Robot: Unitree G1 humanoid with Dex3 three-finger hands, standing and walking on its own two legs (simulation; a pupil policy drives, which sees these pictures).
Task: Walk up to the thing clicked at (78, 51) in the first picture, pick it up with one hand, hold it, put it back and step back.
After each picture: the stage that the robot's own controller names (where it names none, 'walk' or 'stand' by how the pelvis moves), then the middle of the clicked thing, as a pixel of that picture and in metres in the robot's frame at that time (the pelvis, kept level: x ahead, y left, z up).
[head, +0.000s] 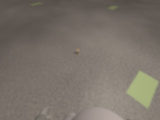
stand; (77, 52) +1.33 +0.23 -0.72
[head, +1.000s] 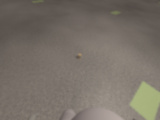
walk; (79, 56) +1.21 +0.13 -0.71
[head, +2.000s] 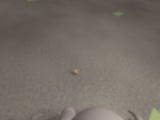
walk; (76, 72) +0.76 +0.15 -0.71
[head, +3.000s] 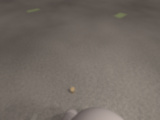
walk; (72, 90) +0.48 +0.20 -0.70
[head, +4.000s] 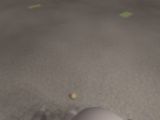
stand; (74, 96) +0.37 +0.16 -0.71
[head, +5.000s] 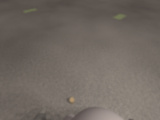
stand; (72, 100) +0.34 +0.18 -0.72
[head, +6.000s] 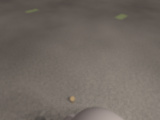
stand; (72, 99) +0.36 +0.18 -0.73
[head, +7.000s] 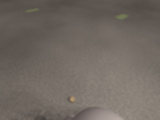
stand; (72, 100) +0.35 +0.18 -0.73
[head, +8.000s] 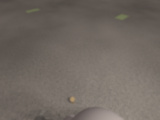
stand; (72, 100) +0.35 +0.18 -0.73
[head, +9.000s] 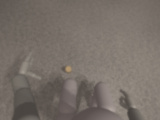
go down; (68, 70) +0.41 +0.18 -0.45
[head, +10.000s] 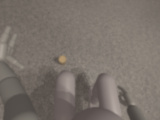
go down; (62, 60) +0.44 +0.21 -0.31
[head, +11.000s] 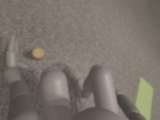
close in; (38, 55) +0.42 +0.25 -0.23
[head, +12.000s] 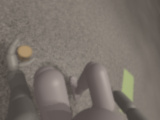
close; (25, 53) +0.42 +0.26 -0.22
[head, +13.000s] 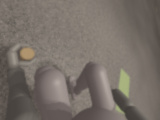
lift; (27, 55) +0.40 +0.25 -0.23
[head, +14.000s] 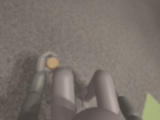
lift; (51, 63) +0.34 +0.24 -0.12
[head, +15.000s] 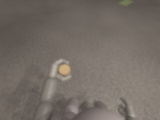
lift; (65, 73) +0.32 +0.16 +0.04
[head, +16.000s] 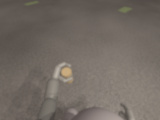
hold; (67, 75) +0.32 +0.15 +0.02
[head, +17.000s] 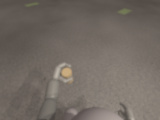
hold; (67, 76) +0.31 +0.16 +0.01
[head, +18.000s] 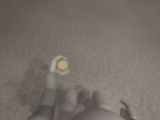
crouch; (63, 67) +0.37 +0.17 -0.05
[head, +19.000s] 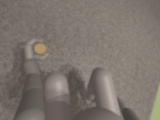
lower; (42, 52) +0.45 +0.25 -0.14
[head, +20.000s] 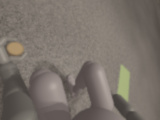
lower; (16, 51) +0.43 +0.28 -0.23
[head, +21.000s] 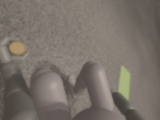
lower; (18, 50) +0.43 +0.27 -0.23
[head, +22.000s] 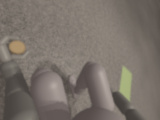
lower; (18, 50) +0.43 +0.28 -0.23
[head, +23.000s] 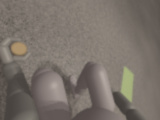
lower; (19, 51) +0.43 +0.28 -0.22
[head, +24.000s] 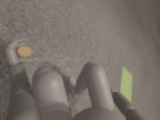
open; (24, 53) +0.42 +0.26 -0.23
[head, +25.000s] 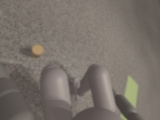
stand; (37, 51) +0.43 +0.24 -0.24
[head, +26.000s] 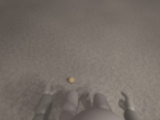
stand; (72, 81) +0.40 +0.16 -0.57
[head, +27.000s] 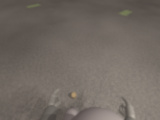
stand; (74, 96) +0.38 +0.15 -0.66
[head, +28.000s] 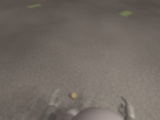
stand; (74, 96) +0.38 +0.16 -0.67
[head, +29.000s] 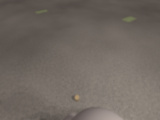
stand; (77, 98) +0.39 +0.14 -0.72
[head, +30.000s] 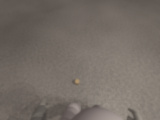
walk; (77, 82) +0.46 +0.13 -0.70
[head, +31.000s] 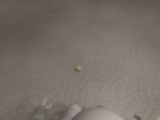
walk; (79, 69) +0.72 +0.15 -0.70
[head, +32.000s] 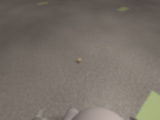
stand; (79, 61) +1.04 +0.18 -0.70
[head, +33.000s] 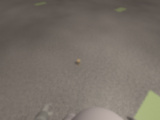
stand; (78, 62) +1.03 +0.18 -0.72
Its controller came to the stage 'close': yes
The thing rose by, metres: 0.73
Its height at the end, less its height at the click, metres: +0.00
